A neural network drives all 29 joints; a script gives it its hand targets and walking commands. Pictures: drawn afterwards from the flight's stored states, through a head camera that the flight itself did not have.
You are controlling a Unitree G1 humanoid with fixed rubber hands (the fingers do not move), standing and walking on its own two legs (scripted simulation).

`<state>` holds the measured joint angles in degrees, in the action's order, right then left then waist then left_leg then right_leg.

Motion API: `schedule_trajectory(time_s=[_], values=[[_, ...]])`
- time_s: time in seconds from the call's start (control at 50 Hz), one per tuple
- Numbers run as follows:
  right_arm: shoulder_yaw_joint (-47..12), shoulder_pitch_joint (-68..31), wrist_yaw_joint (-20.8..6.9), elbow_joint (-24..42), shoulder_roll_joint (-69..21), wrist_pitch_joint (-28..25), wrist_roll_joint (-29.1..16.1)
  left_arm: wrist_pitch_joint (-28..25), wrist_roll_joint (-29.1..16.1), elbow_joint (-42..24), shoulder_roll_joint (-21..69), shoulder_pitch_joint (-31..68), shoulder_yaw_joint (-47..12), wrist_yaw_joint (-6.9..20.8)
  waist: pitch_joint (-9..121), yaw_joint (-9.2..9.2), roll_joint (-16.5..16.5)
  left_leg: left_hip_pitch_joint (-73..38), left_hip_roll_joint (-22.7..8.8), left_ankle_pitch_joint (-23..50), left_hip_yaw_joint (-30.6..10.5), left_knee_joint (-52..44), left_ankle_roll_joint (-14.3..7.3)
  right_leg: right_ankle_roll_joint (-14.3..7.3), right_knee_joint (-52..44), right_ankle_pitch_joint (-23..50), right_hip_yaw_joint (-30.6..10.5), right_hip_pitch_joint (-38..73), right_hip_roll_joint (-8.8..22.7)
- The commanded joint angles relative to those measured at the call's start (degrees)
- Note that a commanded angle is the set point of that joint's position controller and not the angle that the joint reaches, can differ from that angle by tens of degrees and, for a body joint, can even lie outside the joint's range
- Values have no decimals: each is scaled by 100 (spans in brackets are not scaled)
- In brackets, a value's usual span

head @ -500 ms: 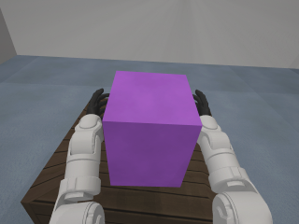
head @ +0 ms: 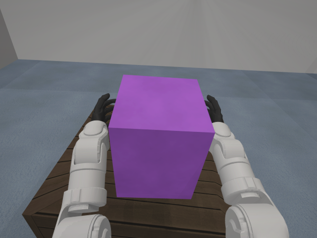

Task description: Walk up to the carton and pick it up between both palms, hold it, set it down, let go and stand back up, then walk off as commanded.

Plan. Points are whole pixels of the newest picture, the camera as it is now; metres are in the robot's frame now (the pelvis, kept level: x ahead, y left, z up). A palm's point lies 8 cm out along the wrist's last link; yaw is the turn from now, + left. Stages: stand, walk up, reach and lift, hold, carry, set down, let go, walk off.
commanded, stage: hold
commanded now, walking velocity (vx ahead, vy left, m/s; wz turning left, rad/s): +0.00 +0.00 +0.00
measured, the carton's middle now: (157, 137) +0.36 +0.03 +0.14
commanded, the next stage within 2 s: none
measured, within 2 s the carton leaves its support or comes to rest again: neither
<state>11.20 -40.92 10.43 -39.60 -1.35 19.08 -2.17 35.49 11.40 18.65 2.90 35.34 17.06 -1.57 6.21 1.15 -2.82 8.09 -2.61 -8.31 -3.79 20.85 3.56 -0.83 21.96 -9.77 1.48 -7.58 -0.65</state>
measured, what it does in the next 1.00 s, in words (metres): stands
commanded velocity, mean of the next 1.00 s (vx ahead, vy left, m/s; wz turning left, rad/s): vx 0.00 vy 0.00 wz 0.00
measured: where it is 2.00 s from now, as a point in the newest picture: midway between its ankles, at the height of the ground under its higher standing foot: outside the picture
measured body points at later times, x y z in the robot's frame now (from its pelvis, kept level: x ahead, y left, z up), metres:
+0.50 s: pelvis +0.00 +0.00 +0.00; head -0.07 +0.02 +0.44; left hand +0.36 +0.18 +0.19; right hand +0.39 -0.12 +0.19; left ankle +0.04 +0.16 -0.74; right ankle +0.03 -0.11 -0.74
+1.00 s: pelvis +0.00 +0.00 +0.00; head -0.07 +0.02 +0.44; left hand +0.36 +0.18 +0.19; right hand +0.39 -0.12 +0.19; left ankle +0.04 +0.16 -0.74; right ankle +0.03 -0.11 -0.74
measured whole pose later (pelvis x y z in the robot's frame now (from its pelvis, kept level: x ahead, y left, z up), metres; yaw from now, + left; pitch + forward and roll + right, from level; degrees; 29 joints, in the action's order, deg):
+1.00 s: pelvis +0.00 +0.00 +0.00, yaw +0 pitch -5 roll +0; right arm 11.2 -40.9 10.4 -38.5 -1.4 19.7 -2.2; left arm 37.1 11.9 16.8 2.9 35.3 16.5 -1.4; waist 6.1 1.1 -2.8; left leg 8.0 -2.6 -8.3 -3.8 20.8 3.6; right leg -0.8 22.0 -9.8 1.5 -7.6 -0.6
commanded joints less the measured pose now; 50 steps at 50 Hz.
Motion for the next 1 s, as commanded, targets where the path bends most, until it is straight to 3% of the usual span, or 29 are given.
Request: schedule_trajectory(time_s=[0.0, 0.12, 0.18, 0.86, 0.98], values=[[-2311, -4278, -483, 1459, -3139, -250, -805, -61, -352, -942, 3301, 3905, -2942, 962, 965, -856, 395, -529, 590, 292, 481, -540, -206, 394, -667, 687, 161, 1144, -171], [-2356, -4184, -452, 1421, -3062, -190, -849, 11, -228, -895, 3166, 3726, -2779, 1006, 854, -775, 324, -563, 602, 341, 490, -539, -242, 418, -678, 711, 151, 1228, -177], [-2327, -4179, -437, 1501, -3050, -193, -833, 21, -282, -1004, 3231, 3760, -2882, 1017, 903, -860, 403, -609, 594, 366, 486, -537, -203, 423, -663, 768, 154, 1226, -173], [-2357, -4173, -433, 1558, -3040, -180, -803, 65, -254, -999, 3178, 3636, -2811, 1062, 913, -817, 301, -616, 599, 385, 508, -524, -256, 446, -669, 768, 147, 1289, -170], [-2269, -4187, -451, 1430, -2977, -169, -778, 76, -225, -932, 3195, 3692, -2812, 1058, 808, -817, 404, -559, 588, 232, 511, -562, -238, 415, -686, 564, 137, 1207, -166]])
